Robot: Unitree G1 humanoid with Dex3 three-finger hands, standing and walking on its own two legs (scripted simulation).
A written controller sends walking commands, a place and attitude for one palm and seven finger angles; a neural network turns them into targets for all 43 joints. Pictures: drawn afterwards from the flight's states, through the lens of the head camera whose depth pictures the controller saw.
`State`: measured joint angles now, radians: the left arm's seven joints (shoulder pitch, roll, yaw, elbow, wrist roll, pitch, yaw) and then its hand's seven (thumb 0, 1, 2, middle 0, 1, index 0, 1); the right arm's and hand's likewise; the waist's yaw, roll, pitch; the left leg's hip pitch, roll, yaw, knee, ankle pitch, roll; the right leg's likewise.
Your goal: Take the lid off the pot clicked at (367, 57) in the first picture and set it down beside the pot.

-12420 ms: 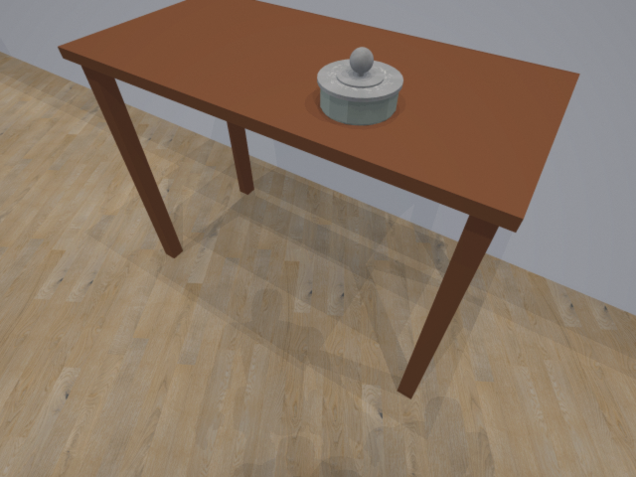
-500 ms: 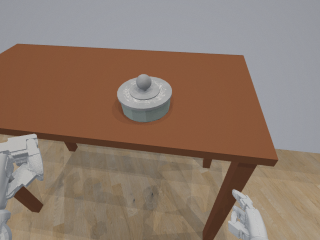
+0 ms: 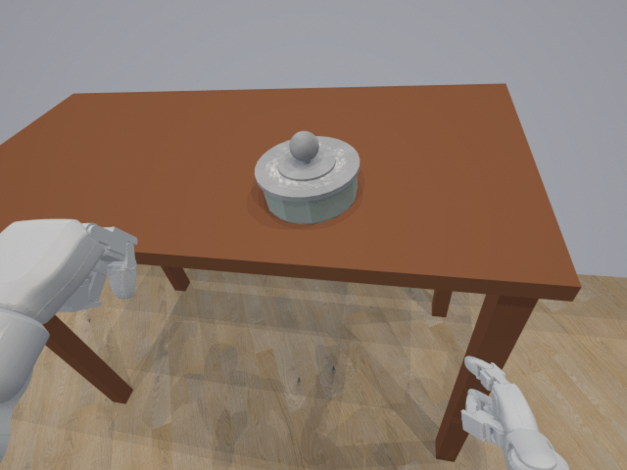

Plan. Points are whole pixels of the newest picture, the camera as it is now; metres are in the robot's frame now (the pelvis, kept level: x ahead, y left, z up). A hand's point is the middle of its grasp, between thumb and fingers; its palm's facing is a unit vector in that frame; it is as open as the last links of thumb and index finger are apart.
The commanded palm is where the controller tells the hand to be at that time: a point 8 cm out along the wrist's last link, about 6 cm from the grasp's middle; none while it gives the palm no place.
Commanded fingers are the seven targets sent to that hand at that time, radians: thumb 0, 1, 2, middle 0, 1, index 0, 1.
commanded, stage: reach forward and open the fingers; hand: left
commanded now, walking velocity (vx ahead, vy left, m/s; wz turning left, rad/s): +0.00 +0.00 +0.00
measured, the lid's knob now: (304, 146) +0.53 +0.09 +0.17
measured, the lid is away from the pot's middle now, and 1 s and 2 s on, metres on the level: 0.00 0.00 0.00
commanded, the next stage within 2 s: move the open hand above the knob in 0.92 s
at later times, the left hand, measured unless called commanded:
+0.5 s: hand (106, 245) +0.25 +0.24 +0.23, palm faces +0.01 +0.03 -1.00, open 8.3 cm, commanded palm +0.22 +0.24 +0.30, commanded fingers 0.00 -0.41 1.74 -0.90 -0.08 -0.90 -0.08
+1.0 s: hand (125, 206) +0.29 +0.23 +0.25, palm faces -0.01 +0.03 -1.00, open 9.9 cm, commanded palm +0.24 +0.23 +0.32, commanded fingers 0.00 -0.40 1.74 -0.88 -0.08 -0.88 -0.08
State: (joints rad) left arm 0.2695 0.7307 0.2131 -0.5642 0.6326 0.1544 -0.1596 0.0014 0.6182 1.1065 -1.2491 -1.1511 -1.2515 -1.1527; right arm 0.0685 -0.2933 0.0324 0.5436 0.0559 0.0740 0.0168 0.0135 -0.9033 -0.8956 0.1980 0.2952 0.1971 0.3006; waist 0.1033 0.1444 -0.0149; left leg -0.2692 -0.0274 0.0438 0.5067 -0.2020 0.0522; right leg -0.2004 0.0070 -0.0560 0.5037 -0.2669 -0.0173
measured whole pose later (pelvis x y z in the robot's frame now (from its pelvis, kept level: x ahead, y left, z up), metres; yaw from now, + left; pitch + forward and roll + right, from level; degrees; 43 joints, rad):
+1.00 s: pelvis -0.04 -0.01 +0.00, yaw +1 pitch -4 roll +0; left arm -0.46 0.75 -0.01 -0.04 0.74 0.16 -0.51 0.00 -0.39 1.74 -0.90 -0.08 -0.90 -0.08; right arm 0.11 -0.30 0.05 0.60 0.07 0.03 0.00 0.01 -0.90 -0.90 0.20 0.30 0.20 0.30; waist 0.06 0.14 0.02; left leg -0.27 -0.03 0.03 0.48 -0.13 0.04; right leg -0.23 0.00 -0.07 0.54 -0.24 -0.04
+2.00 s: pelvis +0.00 -0.01 +0.00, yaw +1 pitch +0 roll +1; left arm -0.95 0.55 -0.28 0.41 0.83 0.31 -0.53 0.00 -0.39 1.74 -0.89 -0.08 -0.90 -0.08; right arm 0.15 -0.29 0.05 0.64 0.07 0.09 0.01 0.01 -0.90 -0.90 0.20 0.29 0.20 0.30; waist 0.00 0.09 -0.01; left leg -0.28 -0.05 0.04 0.45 -0.17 0.05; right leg -0.24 -0.02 -0.05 0.52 -0.28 -0.03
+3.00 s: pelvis +0.04 +0.00 +0.01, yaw -1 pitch +4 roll +1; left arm -1.25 0.39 -0.33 0.82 0.89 0.34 -0.50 0.00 -0.39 1.74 -0.89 -0.08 -0.89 -0.08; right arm 0.25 -0.28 0.03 0.68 0.06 0.10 0.01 0.01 -0.91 -0.90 0.20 0.29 0.20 0.30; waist -0.06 0.07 -0.06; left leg -0.27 -0.05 0.07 0.38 -0.18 0.06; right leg -0.25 -0.01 -0.02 0.45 -0.28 -0.02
